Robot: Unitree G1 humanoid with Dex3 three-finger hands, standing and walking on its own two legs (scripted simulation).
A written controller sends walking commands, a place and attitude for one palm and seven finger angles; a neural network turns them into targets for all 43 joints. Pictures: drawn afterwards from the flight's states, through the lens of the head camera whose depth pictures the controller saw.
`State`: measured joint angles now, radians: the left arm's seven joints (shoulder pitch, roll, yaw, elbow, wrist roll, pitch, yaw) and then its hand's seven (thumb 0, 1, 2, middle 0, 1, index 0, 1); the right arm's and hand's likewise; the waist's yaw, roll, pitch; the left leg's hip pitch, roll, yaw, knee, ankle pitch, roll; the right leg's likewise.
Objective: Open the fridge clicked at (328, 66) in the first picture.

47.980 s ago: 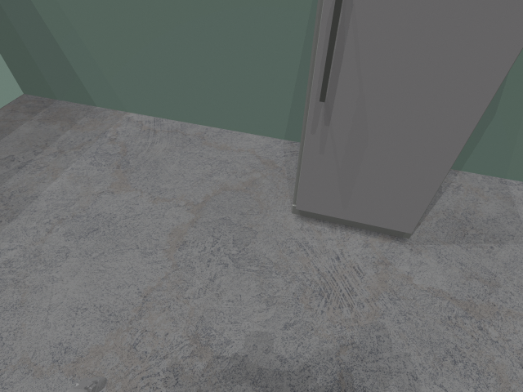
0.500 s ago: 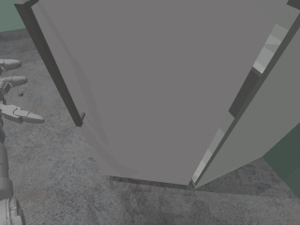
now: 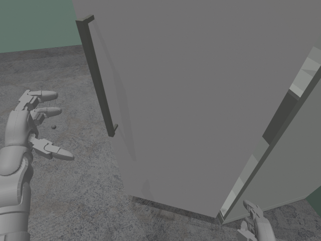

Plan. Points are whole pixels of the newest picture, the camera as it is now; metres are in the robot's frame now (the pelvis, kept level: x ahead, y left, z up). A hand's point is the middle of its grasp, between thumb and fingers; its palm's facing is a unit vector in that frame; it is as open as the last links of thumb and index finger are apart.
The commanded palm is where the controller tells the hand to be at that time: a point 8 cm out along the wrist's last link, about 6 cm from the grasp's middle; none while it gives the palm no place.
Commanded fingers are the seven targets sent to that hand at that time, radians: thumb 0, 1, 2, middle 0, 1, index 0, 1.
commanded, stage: draw the hand back to the body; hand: left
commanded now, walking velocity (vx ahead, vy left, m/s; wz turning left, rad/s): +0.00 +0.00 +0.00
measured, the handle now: (103, 87) +0.49 +0.24 +0.14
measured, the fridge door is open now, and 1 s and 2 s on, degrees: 60 60 60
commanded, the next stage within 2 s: step back with the hand held close in 1.68 s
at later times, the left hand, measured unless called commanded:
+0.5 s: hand (50, 137) +0.27 +0.27 +0.16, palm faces +0.28 -0.96 -0.01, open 14.7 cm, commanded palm +0.23 +0.31 +0.17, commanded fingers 0.00 -0.51 0.22 -0.25 -1.13 -0.25 -1.13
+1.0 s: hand (40, 152) +0.23 +0.27 +0.16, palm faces +0.51 -0.81 -0.30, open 11.8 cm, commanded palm +0.18 +0.30 +0.18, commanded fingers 0.00 0.39 0.65 -0.22 -0.60 -0.22 -0.60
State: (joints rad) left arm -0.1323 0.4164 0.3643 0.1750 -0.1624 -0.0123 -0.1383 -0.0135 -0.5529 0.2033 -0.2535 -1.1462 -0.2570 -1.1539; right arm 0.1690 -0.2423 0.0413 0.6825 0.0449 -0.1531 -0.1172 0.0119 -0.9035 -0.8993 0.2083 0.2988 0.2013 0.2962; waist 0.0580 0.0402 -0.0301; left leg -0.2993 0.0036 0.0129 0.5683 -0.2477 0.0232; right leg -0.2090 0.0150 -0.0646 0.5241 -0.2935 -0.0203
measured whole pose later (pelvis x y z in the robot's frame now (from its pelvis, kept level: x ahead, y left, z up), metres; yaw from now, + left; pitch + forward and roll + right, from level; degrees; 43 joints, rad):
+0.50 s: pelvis +0.01 -0.02 +0.00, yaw -1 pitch -4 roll +0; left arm 0.00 0.41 0.48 0.06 -0.34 0.22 -0.23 -0.01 -0.55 0.20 -0.25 -1.15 -0.25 -1.15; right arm 0.19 -0.27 0.04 0.69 0.08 -0.18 -0.13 0.01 -0.90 -0.90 0.21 0.30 0.20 0.30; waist 0.06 0.04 -0.03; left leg -0.19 0.02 0.02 0.50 -0.23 0.00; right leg -0.12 0.04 -0.05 0.48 -0.28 -0.04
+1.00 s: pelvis +0.01 -0.01 +0.01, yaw -1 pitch -7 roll +0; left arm 0.28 0.33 0.34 -0.20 -0.09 -0.08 0.14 -0.01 0.04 0.49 -0.23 -0.80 -0.24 -0.80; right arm 0.18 -0.23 0.02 0.75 0.00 -0.18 -0.10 0.02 -0.90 -0.90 0.21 0.30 0.20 0.30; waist 0.08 0.06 0.05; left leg -0.09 0.01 0.03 0.38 -0.18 0.01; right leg -0.01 0.03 -0.04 0.34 -0.22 -0.03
